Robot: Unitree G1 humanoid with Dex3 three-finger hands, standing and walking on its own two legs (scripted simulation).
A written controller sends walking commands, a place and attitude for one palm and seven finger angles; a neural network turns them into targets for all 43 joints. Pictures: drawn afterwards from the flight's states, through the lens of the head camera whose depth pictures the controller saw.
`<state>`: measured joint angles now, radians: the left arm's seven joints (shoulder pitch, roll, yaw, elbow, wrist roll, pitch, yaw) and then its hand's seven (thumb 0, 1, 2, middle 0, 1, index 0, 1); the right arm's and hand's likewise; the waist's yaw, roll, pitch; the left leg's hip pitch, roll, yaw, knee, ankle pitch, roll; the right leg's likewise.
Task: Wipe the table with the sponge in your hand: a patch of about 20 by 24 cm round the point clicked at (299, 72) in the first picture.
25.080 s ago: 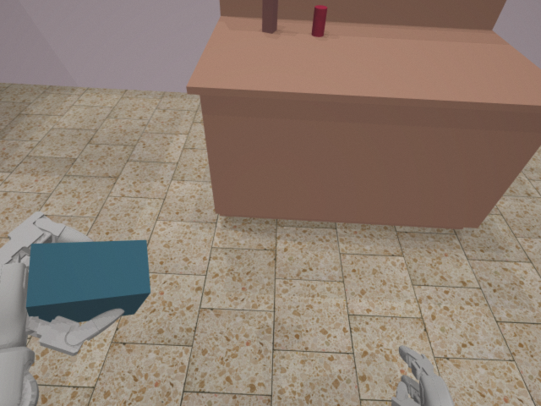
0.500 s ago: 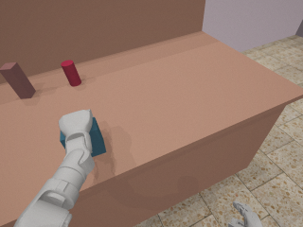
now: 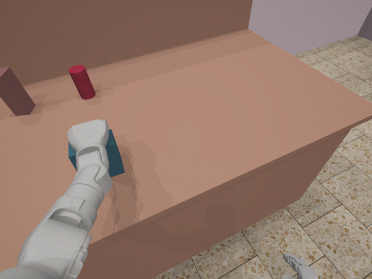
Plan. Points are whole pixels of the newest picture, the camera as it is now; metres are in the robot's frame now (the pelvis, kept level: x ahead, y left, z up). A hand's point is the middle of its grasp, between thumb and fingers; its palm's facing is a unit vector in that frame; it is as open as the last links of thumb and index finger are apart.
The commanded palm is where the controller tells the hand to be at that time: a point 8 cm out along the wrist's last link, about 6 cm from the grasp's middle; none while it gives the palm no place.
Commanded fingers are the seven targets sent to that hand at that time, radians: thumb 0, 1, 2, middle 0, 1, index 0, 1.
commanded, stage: wipe forward along the third lane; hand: left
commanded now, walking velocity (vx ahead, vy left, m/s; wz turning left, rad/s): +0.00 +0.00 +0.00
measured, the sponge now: (99, 161) +0.39 +0.25 +0.01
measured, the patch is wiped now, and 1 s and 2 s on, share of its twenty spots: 1.00 1.00 1.00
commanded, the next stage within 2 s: wipe back along the third lane in 0.22 s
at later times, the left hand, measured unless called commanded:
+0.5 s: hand (92, 141) +0.43 +0.27 +0.05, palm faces -0.06 +0.01 -1.00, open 10.3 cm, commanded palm +0.39 +0.24 +0.09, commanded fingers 0.00 0.10 1.30 -1.20 -1.60 -1.20 -1.60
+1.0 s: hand (97, 152) +0.39 +0.24 +0.05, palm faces +0.01 -0.04 -1.00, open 10.3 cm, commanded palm +0.34 +0.22 +0.09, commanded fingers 0.00 0.10 1.30 -1.20 -1.60 -1.20 -1.60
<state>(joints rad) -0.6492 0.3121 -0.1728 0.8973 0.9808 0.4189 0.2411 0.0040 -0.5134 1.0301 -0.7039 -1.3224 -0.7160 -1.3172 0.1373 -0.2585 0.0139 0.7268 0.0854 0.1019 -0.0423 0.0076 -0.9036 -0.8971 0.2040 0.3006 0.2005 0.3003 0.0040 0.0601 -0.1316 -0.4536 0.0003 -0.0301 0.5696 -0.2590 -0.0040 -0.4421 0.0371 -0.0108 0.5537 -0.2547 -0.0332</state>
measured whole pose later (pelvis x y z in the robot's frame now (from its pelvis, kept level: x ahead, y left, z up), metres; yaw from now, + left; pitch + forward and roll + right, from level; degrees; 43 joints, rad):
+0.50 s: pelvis +0.01 +0.02 +0.00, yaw -1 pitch +11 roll -1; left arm -0.74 0.34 -0.15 1.02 0.98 0.40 0.28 0.01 -0.51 1.03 -0.70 -1.32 -0.71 -1.32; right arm 0.22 -0.25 -0.01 0.76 0.07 0.10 -0.01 0.01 -0.90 -0.90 0.20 0.30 0.20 0.30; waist -0.02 0.06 -0.15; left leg -0.51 -0.01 -0.01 0.59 -0.28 0.02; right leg -0.48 0.03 0.00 0.54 -0.25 -0.01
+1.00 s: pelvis +0.04 +0.02 +0.00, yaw +0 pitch +6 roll -1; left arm -0.45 0.23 -0.31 0.57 0.97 0.59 0.23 0.01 -0.50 1.03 -0.68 -1.34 -0.69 -1.34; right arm 0.03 -0.25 0.02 0.67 0.09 0.17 0.01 0.01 -0.90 -0.90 0.20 0.30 0.20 0.30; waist 0.06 0.06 -0.15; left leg -0.35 -0.02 -0.03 0.55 -0.31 0.03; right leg -0.32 0.01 -0.01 0.50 -0.29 -0.01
